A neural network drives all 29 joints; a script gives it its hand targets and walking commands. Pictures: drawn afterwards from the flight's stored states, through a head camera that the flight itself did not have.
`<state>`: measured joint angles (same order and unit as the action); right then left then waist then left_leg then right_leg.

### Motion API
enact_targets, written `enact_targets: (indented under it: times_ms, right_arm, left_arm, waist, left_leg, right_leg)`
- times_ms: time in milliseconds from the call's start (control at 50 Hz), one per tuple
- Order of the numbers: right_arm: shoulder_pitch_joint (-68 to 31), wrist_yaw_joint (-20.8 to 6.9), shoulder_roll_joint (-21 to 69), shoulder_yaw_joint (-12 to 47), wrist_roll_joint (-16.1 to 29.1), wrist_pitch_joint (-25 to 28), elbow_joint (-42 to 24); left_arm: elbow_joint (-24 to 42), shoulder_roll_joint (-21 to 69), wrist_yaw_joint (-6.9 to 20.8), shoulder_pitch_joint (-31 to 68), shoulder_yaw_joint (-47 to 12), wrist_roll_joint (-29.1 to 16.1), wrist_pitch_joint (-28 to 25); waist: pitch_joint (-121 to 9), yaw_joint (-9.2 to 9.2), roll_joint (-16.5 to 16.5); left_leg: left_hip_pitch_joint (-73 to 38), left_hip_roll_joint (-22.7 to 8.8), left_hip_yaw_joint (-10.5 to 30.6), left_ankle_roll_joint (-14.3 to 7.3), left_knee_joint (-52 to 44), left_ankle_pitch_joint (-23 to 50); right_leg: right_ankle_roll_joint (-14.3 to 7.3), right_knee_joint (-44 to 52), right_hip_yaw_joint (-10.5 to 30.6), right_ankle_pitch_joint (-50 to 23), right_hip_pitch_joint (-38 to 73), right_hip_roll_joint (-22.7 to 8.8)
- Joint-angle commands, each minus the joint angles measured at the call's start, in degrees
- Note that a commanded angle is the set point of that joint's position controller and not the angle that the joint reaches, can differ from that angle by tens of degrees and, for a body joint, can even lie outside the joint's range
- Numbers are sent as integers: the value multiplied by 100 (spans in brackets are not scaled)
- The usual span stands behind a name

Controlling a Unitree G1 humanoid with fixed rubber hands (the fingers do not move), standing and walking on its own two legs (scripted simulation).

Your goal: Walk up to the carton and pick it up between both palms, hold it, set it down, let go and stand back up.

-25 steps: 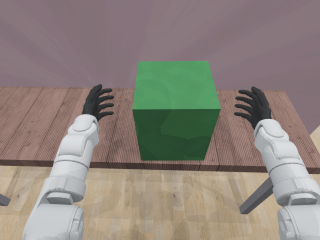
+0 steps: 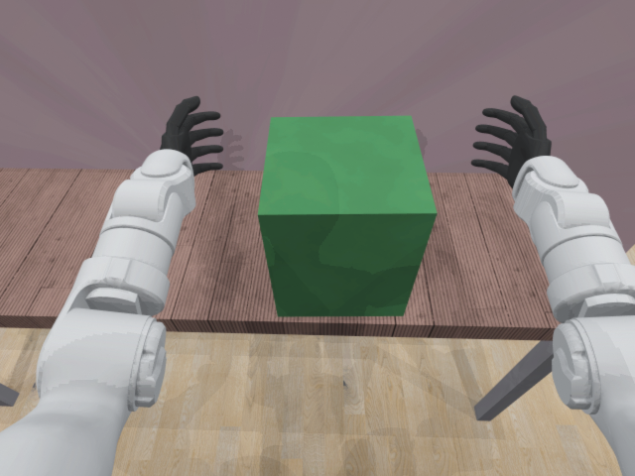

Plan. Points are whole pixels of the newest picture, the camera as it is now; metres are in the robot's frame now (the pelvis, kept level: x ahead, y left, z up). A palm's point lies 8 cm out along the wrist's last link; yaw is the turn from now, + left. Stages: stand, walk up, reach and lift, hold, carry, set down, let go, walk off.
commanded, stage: reach and lift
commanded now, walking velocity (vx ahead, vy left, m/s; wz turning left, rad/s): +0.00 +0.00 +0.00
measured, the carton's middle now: (340, 222) +0.50 -0.03 +0.01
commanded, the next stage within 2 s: none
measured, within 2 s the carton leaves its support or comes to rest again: neither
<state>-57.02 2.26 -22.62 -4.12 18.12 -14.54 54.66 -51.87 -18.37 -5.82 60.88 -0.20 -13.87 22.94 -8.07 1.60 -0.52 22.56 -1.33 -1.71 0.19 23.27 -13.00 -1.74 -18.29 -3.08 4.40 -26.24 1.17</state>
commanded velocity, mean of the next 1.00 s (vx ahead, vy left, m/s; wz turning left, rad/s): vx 0.00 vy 0.00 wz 0.00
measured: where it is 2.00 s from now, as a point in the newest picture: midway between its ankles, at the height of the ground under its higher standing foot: outside the picture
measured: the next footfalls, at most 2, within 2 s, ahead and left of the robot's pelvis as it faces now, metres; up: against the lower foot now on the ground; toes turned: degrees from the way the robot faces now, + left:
none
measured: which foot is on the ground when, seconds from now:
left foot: down 0.00-1.00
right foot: down 0.00-1.00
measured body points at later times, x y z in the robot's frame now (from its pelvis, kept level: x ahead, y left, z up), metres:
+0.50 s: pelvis +0.00 -0.02 +0.00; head +0.06 -0.01 +0.44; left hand +0.51 +0.16 +0.20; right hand +0.49 -0.23 +0.19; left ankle -0.03 +0.12 -0.74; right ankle +0.04 -0.10 -0.74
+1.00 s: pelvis +0.00 -0.01 -0.01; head +0.09 -0.01 +0.43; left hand +0.49 +0.16 +0.09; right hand +0.48 -0.22 +0.08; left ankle -0.03 +0.12 -0.74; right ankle +0.04 -0.10 -0.74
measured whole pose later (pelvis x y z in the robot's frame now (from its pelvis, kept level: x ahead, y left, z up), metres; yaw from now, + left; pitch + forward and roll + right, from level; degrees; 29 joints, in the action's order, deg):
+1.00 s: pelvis +0.00 -0.01 -0.01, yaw +1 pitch +22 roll +0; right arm -60.3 3.1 -16.5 -5.2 11.8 3.6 73.0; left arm -85.7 -14.5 -4.2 68.8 -2.1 -15.4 -8.0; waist -12.4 2.7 -0.8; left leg 36.7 -1.4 0.0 1.0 29.4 -14.4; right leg -2.5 -25.2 -3.8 6.7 -40.2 1.2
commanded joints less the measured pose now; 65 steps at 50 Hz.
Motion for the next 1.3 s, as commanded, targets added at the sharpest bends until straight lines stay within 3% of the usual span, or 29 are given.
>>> enact_targets:
  times_ms: [0,100,140,180,220,260,300,320,380,500,560,580,600,640,700,720,740,760,800,820,840,860,920,980,1040,1060,1160,1200,1280]
  right_arm:
    - [-3546,3,-1270,-207,-19,256,-659]
    - [-3918,96,-1164,-193,23,235,-556]
    - [-4101,121,-1012,-31,-10,146,-543]
    - [-4340,160,-997,-37,43,118,-486]
    - [-4498,220,-861,10,-37,84,-489]
    - [-4510,265,-835,-160,-138,129,-397]
    - [-4401,315,-725,-62,-180,109,-292]
    - [-4353,351,-687,-122,-173,137,-289]
    - [-4259,445,-557,-33,-278,137,-22]
    - [-3835,436,-410,-355,-564,564,92]
    - [-3581,449,-299,-304,-543,806,-9]
    - [-3556,433,-296,-348,-562,921,-29]
    - [-3428,427,-207,-309,-604,949,266]
    - [-3503,394,-467,-541,-755,1194,-131]
    - [-3603,233,-473,-659,-801,1434,-11]
    - [-3557,189,-406,-655,-802,1459,182]
    - [-3574,148,-470,-577,-740,1558,25]
    - [-3632,119,-519,-560,-699,1610,116]
    - [-3520,91,-539,-446,-668,1757,358]
    - [-3505,67,-446,-333,-639,1821,510]
    - [-3401,66,-375,-199,-589,1924,558]
    - [-3413,67,-390,-275,-654,2014,536]
    - [-3367,88,-262,-84,-643,2166,762]
    - [-3308,87,-350,-260,-682,2383,1036]
    - [-3450,79,-306,-251,-654,2614,562]
    - [-3512,100,-311,-260,-649,2676,547]
    - [-3363,120,-280,-9,-581,2652,1018]
    - [-3339,143,-274,-108,-594,2696,1029]
    - [-3370,191,-96,-155,-679,2712,818]
  left_arm:
    - [537,-829,-32,3380,-50,-144,-367]
    - [514,-1180,-49,3917,76,-102,-484]
    - [7,-1194,-23,3985,21,-255,-546]
    - [-205,-1227,-30,4220,-172,-405,-647]
    - [-556,-1362,-10,4326,-2,-394,-761]
    - [-530,-1396,-11,4481,-127,-429,-903]
    - [-776,-1424,34,4390,-59,-379,-946]
    - [-665,-1422,62,4409,-58,-335,-1008]
    - [-1343,-1450,189,4133,62,-187,-1133]
    - [-1451,-997,202,4022,-184,-144,-1700]
    - [-1390,-888,204,3731,31,-1,-1922]
    - [-1443,-892,234,3730,-18,12,-2039]
    - [-1826,-830,264,3511,-3,80,-2110]
    - [-1370,-883,191,3805,-11,79,-2363]
    - [-1261,-621,21,4103,-314,-117,-2655]
    - [-1404,-545,-15,4135,-334,-165,-2705]
    - [-1339,-518,-38,4059,-382,-254,-2773]
    - [-1424,-527,-41,4075,-441,-282,-2802]
    - [-1717,-565,-17,3903,-364,-269,-2925]
    - [-1907,-457,18,3726,-377,-307,-2992]
    - [-2032,-618,66,3566,-250,-226,-3116]
    - [-2124,-632,100,3590,-180,-198,-3234]
    - [-2622,-838,172,3376,16,-108,-3469]
    - [-2632,-663,161,3630,-300,-159,-3707]
    - [-2303,-564,117,3836,-399,-347,-3923]
    - [-2252,-572,127,3969,-476,-444,-3974]
    - [-2873,-501,249,3591,-414,-378,-4006]
    - [-2709,-466,241,3695,-462,-332,-4040]
    - [-2691,-520,211,3735,-296,-199,-4058]
  waist:
    - [-3933,159,-49]
    - [-4510,94,-16]
    - [-4185,44,270]
    - [-4227,137,199]
    - [-4387,45,382]
    - [-4773,167,142]
    - [-4673,172,378]
    - [-4898,195,252]
    - [-4267,198,520]
    - [-4470,499,-130]
    - [-4709,388,-32]
    - [-4639,389,-162]
    - [-4065,382,-27]
    - [-4543,419,-377]
    - [-4806,421,-742]
    - [-4805,445,-616]
    - [-4962,349,-675]
    - [-4996,410,-697]
    - [-5143,286,-508]
    - [-5083,303,-217]
    - [-5005,176,-96]
    - [-5100,203,-24]
    - [-4840,-6,388]
    - [-5027,235,7]
    - [-5642,214,-61]
    - [-5868,304,-10]
    - [-5543,284,218]
    - [-5551,394,23]
    - [-5775,248,64]
  left_leg:
    - [-672,69,147,409,28,2156]
    - [-283,155,114,344,-57,2238]
    - [208,172,59,227,-144,1579]
    - [437,174,82,189,-219,1419]
    - [844,222,70,106,-277,1126]
    - [1000,234,58,122,-319,1116]
    - [1106,292,-14,105,-235,1231]
    - [1268,315,-11,109,-310,1263]
    - [1713,310,16,-38,-586,833]
    - [737,230,80,303,-387,1450]
    - [511,203,69,424,-124,2163]
    - [624,223,78,425,-122,2060]
    - [767,192,123,371,-165,1783]
    - [481,143,104,441,-153,1827]
    - [-160,67,104,594,125,1945]
    - [-255,19,131,587,243,1908]
    - [-294,29,121,627,381,2174]
    - [-329,-25,203,628,425,2348]
    - [-77,-8,152,583,594,2466]
    - [119,30,153,545,616,2326]
    - [275,35,135,521,610,2281]
    - [564,38,80,506,614,2150]
    - [1676,156,3,292,337,1470]
    - [1684,125,26,345,322,1402]
    - [1467,147,-8,410,583,1708]
    - [1347,155,-1,426,638,1909]
    - [1991,178,-4,321,578,1499]
    - [1862,179,3,373,552,1421]
    - [2059,210,-12,297,622,1364]
  right_leg:
    - [148,-484,71,-2261,2407,207]
    - [244,-657,159,-2895,3011,169]
    - [274,-645,203,-2503,3065,90]
    - [286,-675,232,-2610,3084,57]
    - [346,-749,382,-2741,3503,-54]
    - [339,-849,361,-2921,3639,-77]
    - [385,-873,361,-3354,3906,-82]
    - [424,-934,389,-3615,4199,-118]
    - [430,-912,427,-3352,4548,-179]
    - [264,-719,213,-2893,3516,-81]
    - [255,-815,142,-3527,3534,-19]
    - [240,-836,154,-3380,3466,-65]
    - [215,-798,191,-2969,3337,-75]
    - [184,-785,117,-2633,3006,-85]
    - [61,-751,-61,-2007,1827,3]
    - [39,-748,-122,-1786,1549,29]
    - [24,-826,-117,-1965,1509,42]
    - [23,-860,-92,-2083,1468,33]
    - [99,-1040,-54,-2398,1662,33]
    - [131,-1097,-41,-2450,1802,24]
    - [196,-1135,-24,-2637,1999,-7]
    - [227,-1192,8,-2719,2191,-7]
    - [350,-1381,224,-2877,2924,-131]
    - [301,-1372,170,-2674,2583,-149]
    - [279,-1488,162,-2866,2315,-136]
    - [304,-1528,153,-3139,2212,-122]
    - [369,-1606,249,-3090,2599,-205]
    - [308,-1563,179,-2912,2437,-193]
    - [321,-1637,242,-2861,2404,-214]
